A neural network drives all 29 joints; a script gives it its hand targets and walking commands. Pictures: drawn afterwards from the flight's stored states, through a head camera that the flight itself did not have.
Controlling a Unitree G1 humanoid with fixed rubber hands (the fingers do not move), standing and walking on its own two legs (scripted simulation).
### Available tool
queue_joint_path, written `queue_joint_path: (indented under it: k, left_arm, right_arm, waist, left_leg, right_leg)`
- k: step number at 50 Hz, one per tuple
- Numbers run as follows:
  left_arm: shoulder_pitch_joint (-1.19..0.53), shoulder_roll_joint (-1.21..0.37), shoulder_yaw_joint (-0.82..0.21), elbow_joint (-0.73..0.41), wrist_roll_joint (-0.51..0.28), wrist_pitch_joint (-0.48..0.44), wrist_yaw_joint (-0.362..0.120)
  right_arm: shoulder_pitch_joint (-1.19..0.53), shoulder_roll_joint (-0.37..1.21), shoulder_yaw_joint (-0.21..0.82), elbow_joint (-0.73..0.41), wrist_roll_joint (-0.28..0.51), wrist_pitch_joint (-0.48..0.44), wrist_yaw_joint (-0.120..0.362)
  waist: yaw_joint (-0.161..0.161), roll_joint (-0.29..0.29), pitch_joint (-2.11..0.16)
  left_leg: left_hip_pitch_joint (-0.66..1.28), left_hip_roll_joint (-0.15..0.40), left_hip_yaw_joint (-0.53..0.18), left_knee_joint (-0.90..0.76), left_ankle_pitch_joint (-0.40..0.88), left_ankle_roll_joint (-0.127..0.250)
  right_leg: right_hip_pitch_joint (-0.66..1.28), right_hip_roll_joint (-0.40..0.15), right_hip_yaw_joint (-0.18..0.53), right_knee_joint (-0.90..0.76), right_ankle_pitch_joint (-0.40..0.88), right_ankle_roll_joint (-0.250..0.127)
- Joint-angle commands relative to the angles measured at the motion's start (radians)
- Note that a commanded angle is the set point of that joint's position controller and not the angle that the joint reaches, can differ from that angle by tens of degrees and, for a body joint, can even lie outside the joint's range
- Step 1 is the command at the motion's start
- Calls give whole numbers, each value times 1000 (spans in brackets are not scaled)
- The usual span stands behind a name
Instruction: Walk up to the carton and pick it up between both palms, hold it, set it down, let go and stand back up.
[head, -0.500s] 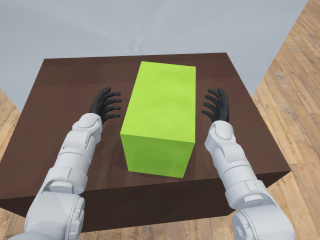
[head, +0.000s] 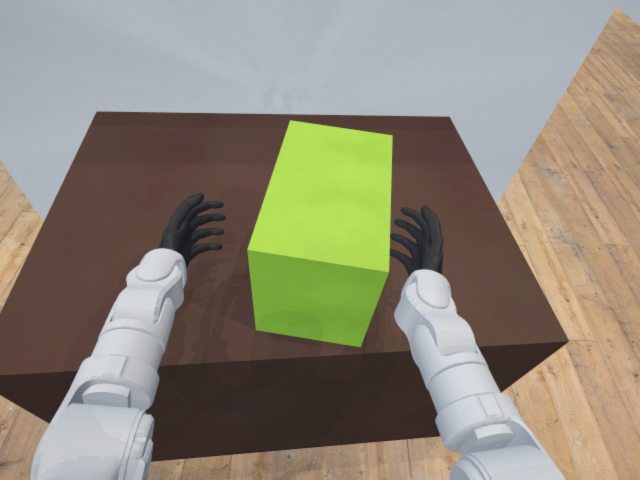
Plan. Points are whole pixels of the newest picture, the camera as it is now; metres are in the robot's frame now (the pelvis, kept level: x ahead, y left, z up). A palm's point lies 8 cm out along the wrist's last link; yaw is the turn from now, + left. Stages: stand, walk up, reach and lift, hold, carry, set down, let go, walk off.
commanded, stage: set down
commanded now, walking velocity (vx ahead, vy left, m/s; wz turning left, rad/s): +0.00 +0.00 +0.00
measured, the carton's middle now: (324, 232) +0.49 +0.00 -0.01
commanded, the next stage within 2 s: none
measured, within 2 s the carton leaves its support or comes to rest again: neither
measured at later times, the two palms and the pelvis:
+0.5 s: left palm (161, 332) +0.31 +0.21 +0.00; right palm (450, 342) +0.29 -0.15 +0.03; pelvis +0.02 +0.00 +0.00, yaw +0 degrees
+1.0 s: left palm (140, 392) +0.24 +0.23 -0.03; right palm (446, 386) +0.24 -0.15 -0.01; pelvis +0.02 -0.01 +0.00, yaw +0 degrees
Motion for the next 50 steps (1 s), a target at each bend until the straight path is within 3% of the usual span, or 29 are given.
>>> queue_joint_path:
  k: [1,2,3,6,7,9,10,11,12,13,14,15,16,17,19,22,24,28,29,30,33,34,35,36,41,45,47,48,50]
  left_arm:
    - [-280,70,49,-423,29,-47,-13]
    - [-358,104,48,-427,19,-40,-14]
    - [-171,72,68,-491,49,-49,-15]
    - [-30,72,95,-643,74,-48,-40]
    - [-40,79,108,-635,68,-42,-47]
    - [130,68,123,-674,92,-49,-54]
    - [37,82,103,-697,67,-51,-57]
    - [187,51,116,-720,80,-65,-52]
    - [127,79,100,-759,58,-69,-55]
    - [155,85,95,-757,46,-78,-53]
    - [107,93,78,-759,15,-90,-49]
    - [224,83,76,-780,8,-106,-47]
    - [176,100,52,-763,-9,-116,-46]
    - [191,104,40,-763,-35,-128,-43]
    - [179,120,14,-769,-70,-153,-39]
    - [252,123,8,-748,-64,-179,-39]
    - [294,126,5,-703,-58,-186,-53]
    - [416,83,19,-717,-24,-205,-63]
    - [462,68,28,-714,-4,-214,-65]
    - [429,94,33,-710,-5,-216,-70]
    - [520,82,47,-723,4,-237,-70]
    - [487,87,24,-739,-1,-250,-72]
    - [508,98,44,-735,-3,-258,-72]
    - [507,93,43,-744,-6,-264,-70]
    - [565,132,31,-767,-32,-303,-84]
    - [598,155,31,-779,-29,-327,-88]
    - [628,139,27,-775,-9,-325,-87]
    - [666,125,19,-739,0,-316,-89]
    - [680,135,31,-762,-5,-328,-83]
  right_arm:
    - [-87,-58,5,-377,-107,-114,-29]
    - [-118,-65,-1,-360,-106,-106,-25]
    - [69,-28,36,-360,-99,-127,-24]
    - [185,-22,112,-464,-61,-200,-32]
    - [166,-36,113,-490,-61,-207,-30]
    - [311,-21,152,-536,-55,-247,-24]
    - [211,-47,130,-565,-62,-251,-25]
    - [362,-15,163,-562,-66,-263,-14]
    - [293,-44,153,-629,-63,-278,-16]
    - [289,-41,149,-669,-72,-282,-11]
    - [241,-51,127,-700,-89,-275,-6]
    - [352,-33,154,-715,-81,-287,0]
    - [301,-40,136,-716,-94,-282,3]
    - [296,-36,148,-727,-96,-280,11]
    - [326,-35,148,-739,-102,-266,19]
    - [424,-2,187,-673,-84,-247,29]
    - [509,1,181,-614,-107,-233,28]
    - [610,10,193,-567,-105,-274,20]
    - [621,6,194,-596,-107,-293,19]
    - [604,-6,182,-597,-117,-304,11]
    - [641,-5,189,-598,-113,-342,14]
    - [621,-14,167,-598,-123,-354,14]
    - [615,-15,174,-598,-118,-369,20]
    - [626,-7,175,-596,-128,-380,21]
    - [712,-2,200,-575,-120,-407,31]
    - [765,10,221,-555,-113,-411,41]
    - [763,8,209,-532,-122,-416,48]
    - [788,-4,213,-517,-118,-414,53]
    - [792,-15,197,-526,-133,-429,58]
  waist:
    - [83,214,-485]
    - [61,224,-489]
    - [88,209,-468]
    - [121,223,-487]
    - [119,219,-485]
    - [146,219,-425]
    - [127,227,-438]
    - [148,211,-371]
    - [130,214,-405]
    - [141,199,-379]
    - [128,191,-384]
    - [148,173,-362]
    - [132,183,-368]
    - [148,168,-358]
    - [130,151,-348]
    - [144,178,-277]
    - [124,153,-223]
    - [131,180,-227]
    - [152,180,-222]
    - [136,181,-225]
    - [173,192,-196]
    - [151,201,-207]
    - [179,206,-197]
    - [174,179,-193]
    - [161,170,-169]
    - [165,174,-143]
    - [161,210,-112]
    - [173,198,-86]
    - [167,204,-108]
  left_leg:
    - [533,-31,47,-71,66,-77]
    - [516,-37,51,-65,47,-79]
    - [569,-37,51,-65,126,-76]
    - [631,-45,73,-16,361,-86]
    - [621,-48,73,-7,379,-91]
    - [611,-51,75,-11,408,-78]
    - [588,-48,76,-15,350,-87]
    - [596,-46,71,-22,370,-86]
    - [583,-46,77,-15,372,-87]
    - [561,-48,80,-23,320,-81]
    - [531,-46,78,-35,264,-77]
    - [532,-45,74,-39,253,-68]
    - [510,-46,78,-38,197,-61]
    - [491,-43,73,-43,152,-59]
    - [469,-35,70,-51,79,-43]
    - [485,-27,59,-63,33,-38]
    - [480,-24,51,-82,-38,-27]
    - [535,-25,40,-67,61,-47]
    - [552,-24,41,-65,90,-51]
    - [542,-29,52,-49,117,-54]
    - [541,-22,46,-59,138,-62]
    - [536,-15,33,-54,113,-67]
    - [525,-15,29,-50,110,-69]
    - [528,-11,31,-52,105,-69]
    - [507,-16,30,-52,72,-58]
    - [500,-16,26,-60,9,-48]
    - [489,-12,11,-65,-25,-58]
    - [487,-8,10,-72,-22,-56]
    - [483,-9,5,-73,-14,-65]
  right_leg:
    - [143,63,-81,-52,44,-15]
    - [126,63,-80,-51,28,-12]
    - [165,66,-82,-56,86,-12]
    - [214,69,-72,-47,232,-9]
    - [214,72,-71,-51,249,-6]
    - [236,68,-62,-55,268,-5]
    - [206,70,-67,-63,217,-11]
    - [239,71,-70,-70,229,-10]
    - [221,69,-68,-65,228,-10]
    - [204,64,-66,-72,177,-11]
    - [178,61,-70,-73,118,-12]
    - [184,58,-64,-77,120,-17]
    - [158,50,-60,-73,65,-23]
    - [155,49,-56,-76,36,-25]
    - [131,36,-58,-65,-16,-27]
    - [125,26,-45,-73,-63,-40]
    - [133,21,-43,-80,-109,-42]
    - [176,26,-42,-78,-26,-47]
    - [183,29,-39,-76,-17,-47]
    - [180,28,-37,-79,3,-47]
    - [164,29,-37,-74,-15,-49]
    - [151,34,-42,-69,-28,-56]
    - [155,32,-43,-64,-33,-53]
    - [144,37,-41,-68,-29,-53]
    - [148,20,-29,-60,-48,-55]
    - [132,9,-22,-60,-97,-54]
    - [146,10,-19,-51,-127,-61]
    - [147,16,-20,-59,-130,-63]
    - [155,15,-18,-49,-112,-62]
